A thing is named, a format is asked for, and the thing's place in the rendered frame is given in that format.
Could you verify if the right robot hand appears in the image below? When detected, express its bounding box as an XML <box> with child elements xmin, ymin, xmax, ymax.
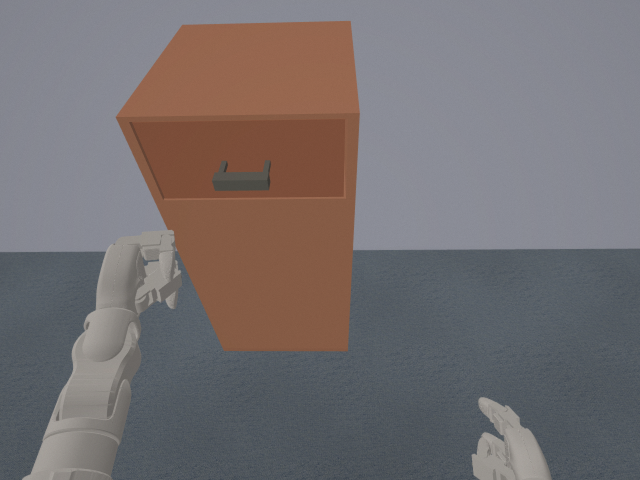
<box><xmin>472</xmin><ymin>397</ymin><xmax>552</xmax><ymax>480</ymax></box>

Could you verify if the left robot hand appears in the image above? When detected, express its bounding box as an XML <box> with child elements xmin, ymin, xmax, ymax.
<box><xmin>96</xmin><ymin>230</ymin><xmax>182</xmax><ymax>318</ymax></box>

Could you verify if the drawer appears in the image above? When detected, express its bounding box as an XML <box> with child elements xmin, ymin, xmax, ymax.
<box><xmin>132</xmin><ymin>119</ymin><xmax>345</xmax><ymax>199</ymax></box>

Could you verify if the handle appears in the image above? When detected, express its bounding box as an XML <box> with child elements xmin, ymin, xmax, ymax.
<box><xmin>212</xmin><ymin>160</ymin><xmax>271</xmax><ymax>191</ymax></box>

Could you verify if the cabinet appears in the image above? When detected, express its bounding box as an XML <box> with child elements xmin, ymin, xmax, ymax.
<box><xmin>116</xmin><ymin>21</ymin><xmax>360</xmax><ymax>351</ymax></box>

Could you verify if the robot left forearm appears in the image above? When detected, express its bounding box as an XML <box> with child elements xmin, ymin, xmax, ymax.
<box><xmin>22</xmin><ymin>308</ymin><xmax>141</xmax><ymax>480</ymax></box>

